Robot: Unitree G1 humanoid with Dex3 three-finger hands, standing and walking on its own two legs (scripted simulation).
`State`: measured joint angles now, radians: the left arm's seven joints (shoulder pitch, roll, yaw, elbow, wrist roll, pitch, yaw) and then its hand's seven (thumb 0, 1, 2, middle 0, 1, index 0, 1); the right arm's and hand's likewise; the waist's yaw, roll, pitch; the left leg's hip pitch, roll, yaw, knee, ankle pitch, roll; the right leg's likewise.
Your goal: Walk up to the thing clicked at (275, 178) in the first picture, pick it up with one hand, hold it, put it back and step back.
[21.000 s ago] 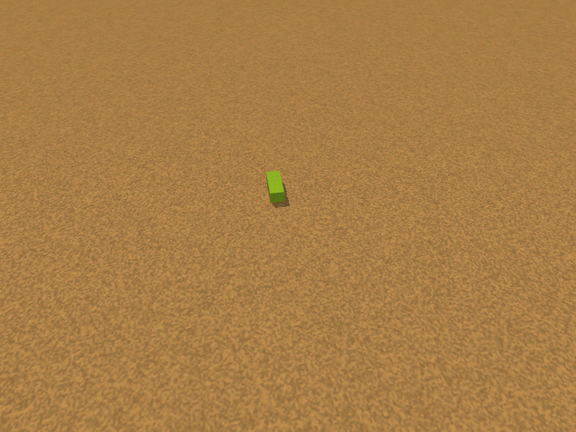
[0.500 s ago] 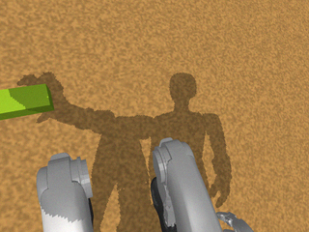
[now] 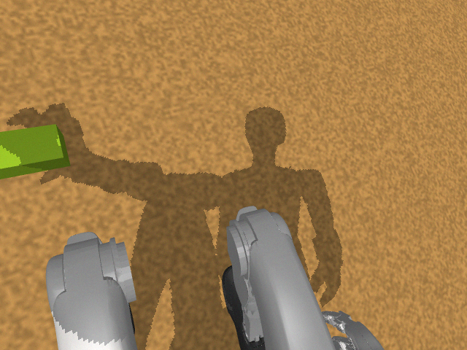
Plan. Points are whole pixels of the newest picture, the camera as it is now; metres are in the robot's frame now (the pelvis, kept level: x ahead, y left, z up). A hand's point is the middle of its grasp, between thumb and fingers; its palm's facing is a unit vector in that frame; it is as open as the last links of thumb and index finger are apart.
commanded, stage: rise first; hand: left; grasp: from above
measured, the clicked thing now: (16, 153) +0.49 +0.33 -0.29
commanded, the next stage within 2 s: approach in 1.12 s
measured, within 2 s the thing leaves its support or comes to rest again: neither
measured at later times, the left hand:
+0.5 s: hand out of the picture +0.44 +0.37 -0.18, palm faces -0.43 -0.12 -0.90, open 14.2 cm
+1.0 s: hand out of the picture +0.45 +0.37 -0.17, palm faces -0.43 -0.11 -0.90, open 14.2 cm
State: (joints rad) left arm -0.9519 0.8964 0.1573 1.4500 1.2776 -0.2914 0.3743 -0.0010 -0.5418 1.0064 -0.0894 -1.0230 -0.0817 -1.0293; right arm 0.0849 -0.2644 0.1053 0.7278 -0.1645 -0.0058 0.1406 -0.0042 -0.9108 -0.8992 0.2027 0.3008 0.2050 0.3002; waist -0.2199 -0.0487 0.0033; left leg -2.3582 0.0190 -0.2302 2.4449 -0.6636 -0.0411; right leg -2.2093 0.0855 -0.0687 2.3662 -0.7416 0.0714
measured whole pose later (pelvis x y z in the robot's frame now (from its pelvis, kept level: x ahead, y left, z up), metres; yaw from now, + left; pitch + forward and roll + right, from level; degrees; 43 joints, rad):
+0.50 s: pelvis +0.00 +0.00 +0.00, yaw -1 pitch +31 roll -12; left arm -0.98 0.95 0.16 1.47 1.28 -0.28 0.37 0.00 -0.55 1.02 -0.09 -1.03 -0.08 -1.04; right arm 0.10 -0.27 0.15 0.71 -0.18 -0.01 0.15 0.00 -0.91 -0.90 0.20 0.30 0.21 0.30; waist -0.25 -0.06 0.03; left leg -2.37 0.02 -0.24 2.46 -0.66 -0.03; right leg -2.20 0.09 -0.08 2.36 -0.74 0.07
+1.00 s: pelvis +0.00 +0.01 +0.00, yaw -1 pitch +31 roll -12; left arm -0.99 0.94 0.13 1.46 1.27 -0.27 0.35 0.00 -0.56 1.02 -0.09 -1.03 -0.08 -1.04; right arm 0.11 -0.27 0.15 0.69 -0.16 -0.01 0.15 0.00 -0.91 -0.90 0.20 0.30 0.21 0.30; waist -0.25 -0.05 0.02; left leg -2.36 0.02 -0.24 2.45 -0.66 -0.02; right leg -2.20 0.08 -0.08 2.35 -0.73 0.08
